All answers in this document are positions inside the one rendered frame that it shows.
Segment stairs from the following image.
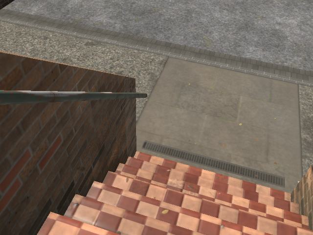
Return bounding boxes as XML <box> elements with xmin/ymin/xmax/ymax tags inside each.
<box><xmin>37</xmin><ymin>151</ymin><xmax>313</xmax><ymax>235</ymax></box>

